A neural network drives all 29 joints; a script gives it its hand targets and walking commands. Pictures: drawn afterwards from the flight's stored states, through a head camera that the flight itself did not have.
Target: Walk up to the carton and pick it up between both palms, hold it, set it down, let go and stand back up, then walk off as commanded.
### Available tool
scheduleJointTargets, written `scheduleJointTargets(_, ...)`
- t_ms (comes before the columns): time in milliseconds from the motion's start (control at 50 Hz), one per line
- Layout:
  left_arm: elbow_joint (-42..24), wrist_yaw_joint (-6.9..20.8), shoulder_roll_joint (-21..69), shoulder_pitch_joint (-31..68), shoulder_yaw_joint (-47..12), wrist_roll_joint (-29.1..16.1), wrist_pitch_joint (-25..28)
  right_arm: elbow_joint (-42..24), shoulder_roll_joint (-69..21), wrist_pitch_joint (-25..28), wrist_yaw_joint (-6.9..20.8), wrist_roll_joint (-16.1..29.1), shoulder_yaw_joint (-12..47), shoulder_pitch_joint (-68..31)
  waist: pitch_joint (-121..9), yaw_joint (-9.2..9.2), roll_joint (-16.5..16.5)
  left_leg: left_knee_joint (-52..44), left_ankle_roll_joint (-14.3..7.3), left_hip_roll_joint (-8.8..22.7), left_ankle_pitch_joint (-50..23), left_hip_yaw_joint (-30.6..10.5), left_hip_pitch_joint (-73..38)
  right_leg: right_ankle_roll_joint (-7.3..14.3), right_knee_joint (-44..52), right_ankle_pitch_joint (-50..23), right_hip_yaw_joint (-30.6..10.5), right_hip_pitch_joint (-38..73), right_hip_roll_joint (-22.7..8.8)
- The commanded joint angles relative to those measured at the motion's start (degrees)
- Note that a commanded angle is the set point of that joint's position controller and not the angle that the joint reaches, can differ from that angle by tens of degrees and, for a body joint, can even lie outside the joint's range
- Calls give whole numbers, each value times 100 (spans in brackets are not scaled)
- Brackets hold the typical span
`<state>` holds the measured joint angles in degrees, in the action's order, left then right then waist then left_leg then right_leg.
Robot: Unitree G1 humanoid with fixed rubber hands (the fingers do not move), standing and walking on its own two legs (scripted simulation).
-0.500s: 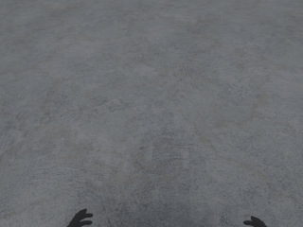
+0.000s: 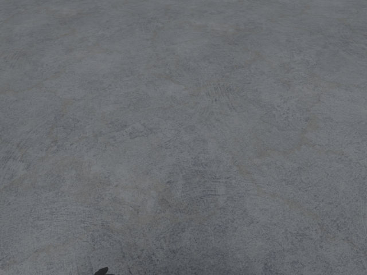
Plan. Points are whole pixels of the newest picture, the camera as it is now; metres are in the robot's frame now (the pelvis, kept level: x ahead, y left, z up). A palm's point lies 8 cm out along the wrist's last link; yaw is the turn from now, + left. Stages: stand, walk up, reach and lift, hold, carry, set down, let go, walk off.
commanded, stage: stand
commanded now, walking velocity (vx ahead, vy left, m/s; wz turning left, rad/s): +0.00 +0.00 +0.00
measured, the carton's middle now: out of the picture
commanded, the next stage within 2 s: none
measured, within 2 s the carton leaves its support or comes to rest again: neither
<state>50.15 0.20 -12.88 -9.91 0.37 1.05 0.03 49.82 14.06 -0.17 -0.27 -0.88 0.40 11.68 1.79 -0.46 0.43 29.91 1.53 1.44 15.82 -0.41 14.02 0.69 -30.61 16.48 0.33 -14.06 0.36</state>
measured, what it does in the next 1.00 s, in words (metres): stands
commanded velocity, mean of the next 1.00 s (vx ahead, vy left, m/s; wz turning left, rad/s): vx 0.00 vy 0.00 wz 0.00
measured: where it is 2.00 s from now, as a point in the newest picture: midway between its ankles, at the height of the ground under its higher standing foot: outside the picture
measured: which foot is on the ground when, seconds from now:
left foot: down 0.00-1.00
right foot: down 0.00-1.00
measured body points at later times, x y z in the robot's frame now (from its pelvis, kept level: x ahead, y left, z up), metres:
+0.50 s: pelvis +0.00 +0.01 +0.01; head +0.01 +0.00 +0.46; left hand +0.10 +0.31 -0.11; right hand +0.09 -0.30 -0.12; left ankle +0.00 +0.14 -0.73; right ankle +0.00 -0.11 -0.73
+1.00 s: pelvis +0.00 +0.01 +0.01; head +0.02 +0.00 +0.46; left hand +0.10 +0.31 -0.11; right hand +0.10 -0.30 -0.12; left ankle +0.00 +0.14 -0.73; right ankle +0.00 -0.11 -0.73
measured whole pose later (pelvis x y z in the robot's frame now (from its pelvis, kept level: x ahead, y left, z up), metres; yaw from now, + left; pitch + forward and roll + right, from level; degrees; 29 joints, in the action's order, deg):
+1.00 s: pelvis +0.00 +0.01 +0.01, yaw +0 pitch -2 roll +0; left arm 62.7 0.3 -19.6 -4.2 0.8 0.6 1.2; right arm 61.8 21.0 1.3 -0.2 -0.7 -0.3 5.3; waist 3.6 -0.2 0.7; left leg 19.6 1.0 1.1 10.9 0.0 7.0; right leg -0.1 -19.9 11.3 0.1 -6.9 -0.2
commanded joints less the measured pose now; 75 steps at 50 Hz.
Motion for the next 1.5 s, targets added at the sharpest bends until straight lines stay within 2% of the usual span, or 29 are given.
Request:
scheduleJointTargets(0, -299, -45, -721, 230, 157, 5, 103, -241, 676, 151, -56, -5, -146, -146, -261, 2, 3, -506, -287, 291, -726, -329, -131, 130, 644, -995, -530, 50, -449)
scheduleJointTargets(20, -265, -39, -763, 118, 173, 4, 118, -216, 676, 155, -55, -5, -157, -119, -417, 47, 43, -552, -268, 301, -710, -325, -197, 115, 680, -1015, -516, 181, -461)
scheduleJointTargets(100, -18, -67, -751, 88, 172, 1, 145, -32, 656, 162, -61, 12, -139, -28, -326, -19, -42, -662, -249, 316, -770, -336, -281, 100, 770, -969, -488, 174, -452)
scheduleJointTargets(120, -5, -64, -927, 81, 194, 8, 166, -8, 962, 193, -76, -5, -206, -128, -262, 65, -66, -651, -292, 366, -761, -351, -246, 102, 836, -947, -531, 191, -499)
scheduleJointTargets(160, 40, -93, -1388, 289, 351, 32, 237, 13, 1209, 282, -95, -49, -303, -210, -216, -3, -130, -686, -293, 406, -833, -367, -309, 125, 801, -952, -516, 158, -545)
scheduleJointTargets(240, 177, -49, -1400, 373, 370, 11, 289, 175, 1251, 376, -83, -50, -308, -351, -339, 15, 77, -745, -319, 466, -820, -404, -369, 132, 870, -957, -533, 358, -575)
scheduleJointTargets(320, 336, -47, -1393, 431, 337, 14, 260, 340, 1261, 329, -82, -27, -294, -354, -256, 11, -80, -849, -319, 485, -709, -411, -376, 130, 998, -854, -564, 381, -615)
scheduleJointTargets(380, 448, -36, -1447, 471, 310, -24, 249, 444, 1486, 313, -71, -39, -319, -419, -345, 66, 51, -922, -335, 502, -886, -433, -471, 154, 989, -908, -582, 482, -656)
scheduleJointTargets(460, 519, -23, -1671, 635, 315, -1, 228, 516, 1497, 301, -47, -3, -286, -581, -268, 61, -136, -1081, -295, 522, -918, -444, -516, 130, 1085, -934, -532, 498, -646)
scheduleJointTargets(480, 595, -37, -1656, 624, 306, -10, 208, 564, 1616, 301, -44, -21, -304, -571, -271, 38, 77, -1083, -302, 525, -909, -467, -541, 147, 1120, -984, -563, 533, -659)
scheduleJointTargets(520, 644, -24, -1688, 620, 277, -44, 208, 631, 1639, 300, -18, 1, -308, -578, -222, 51, -15, -1136, -313, 535, -846, -479, -540, 146, 1190, -898, -583, 529, -673)
scheduleJointTargets(560, 676, -30, -1754, 697, 270, -26, 194, 684, 1614, 285, -24, 10, -268, -617, -256, 45, -99, -1150, -293, 536, -934, -454, -556, 130, 1177, -1091, -563, 641, -688)
scheduleJointTargets(620, 738, -22, -1741, 642, 263, -50, 215, 741, 1684, 280, -42, 6, -258, -632, -309, 43, 35, -1163, -310, 564, -1059, -452, -647, 118, 1230, -1194, -591, 680, -707)
scheduleJointTargets(640, 754, -22, -1815, 710, 250, -57, 222, 755, 1691, 283, -27, 5, -260, -700, -356, 39, -66, -1181, -307, 568, -1041, -456, -627, 111, 1239, -1190, -586, 714, -716)
scheduleJointTargets(720, 839, -36, -1851, 735, 273, -54, 205, 823, 1703, 271, -33, 21, -244, -723, -375, 21, 32, -1192, -289, 570, -1291, -429, -771, 81, 1249, -1444, -563, 771, -716)
scheduleJointTargets(840, 881, -29, -1788, 827, 236, -38, 210, 869, 1736, 264, -47, 8, -277, -870, -377, 31, -91, -1252, -270, 593, -1336, -452, -808, 64, 1278, -1357, -458, 755, -674)
scheduleJointTargets(900, 875, -31, -1735, 834, 220, -31, 220, 890, 1740, 262, -49, 24, -255, -885, -399, 38, -154, -1228, -260, 602, -1475, -408, -812, 53, 1265, -1626, -476, 828, -716)
scheduleJointTargets(940, 959, -48, -1748, 738, 227, -66, 210, 931, 1741, 260, -62, 33, -269, -837, -367, 27, 66, -1256, -285, 591, -1373, -403, -801, 80, 1293, -1613, -565, 845, -771)
scheduleJointTargets(1000, 955, -56, -1877, 849, 267, -40, 178, 939, 1685, 247, -30, 13, -260, -801, -380, 3, -28, -1304, -249, 588, -1273, -418, -851, 73, 1363, -1299, -503, 783, -726)
scheduleJointTargets(1080, 940, -46, -1772, 865, 243, -37, 184, 952, 1754, 238, -40, 18, -273, -785, -339, 18, -153, -1367, -244, 593, -1180, -418, -719, 81, 1351, -1323, -484, 825, -749)
scheduleJointTargets(1160, 958, -43, -1793, 762, 231, -27, 194, 979, 1795, 250, -43, 5, -277, -843, -413, 52, 53, -1303, -271, 588, -1462, -382, -798, 58, 1332, -1592, -491, 905, -764)
scheduleJointTargets(1200, 984, -57, -1882, 780, 258, -26, 193, 1010, 1807, 260, -34, 14, -273, -786, -471, 27, -51, -1306, -265, 596, -1432, -379, -845, 75, 1313, -1661, -520, 941, -784)
scheduleJointTargets(1240, 964, -50, -1853, 765, 252, -50, 161, 1005, 1729, 233, -41, 27, -261, -799, -469, 24, 27, -1290, -262, 611, -1512, -402, -851, 81, 1300, -1683, -490, 926, -767)
scheduleJointTargets(1300, 962, -62, -1746, 822, 211, -32, 165, 983, 1882, 237, -42, 33, -297, -844, -417, 39, -170, -1315, -268, 636, -1562, -433, -896, 53, 1346, -1716, -457, 887, -751)
scheduleJointTargets(1340, 988, -61, -1795, 812, 223, -22, 169, 982, 1817, 242, -47, 39, -267, -797, -383, -18, -34, -1287, -233, 611, -1494, -381, -908, 66, 1365, -1616, -487, 789, -758)
scheduleJointTargets(1360, 1002, -64, -1867, 817, 233, -62, 182, 992, 1814, 229, -49, 24, -275, -799, -342, 29, 23, -1355, -273, 617, -1429, -431, -854, 91, 1355, -1556, -501, 854, -778)
scheduleJointTargets(1420, 965, -56, -1814, 813, 227, -50, 183, 972, 1717, 221, -47, 23, -232, -832, -371, 25, -138, -1369, -267, 629, -1418, -438, -926, 72, 1383, -1483, -491, 852, -758)
scheduleJointTargets(1460, 966, -59, -1872, 831, 252, -57, 180, 982, 1741, 221, -56, 20, -234, -895, -427, 30, 38, -1336, -261, 616, -1386, -396, -887, 84, 1403, -1523, -524, 894, -778)
scheduleJointTargets(1480, 952, -51, -1895, 844, 228, -25, 183, 1003, 1772, 211, -58, 34, -244, -871, -383, 26, -2, -1362, -255, 612, -1347, -389, -840, 78, 1422, -1520, -531, 873, -789)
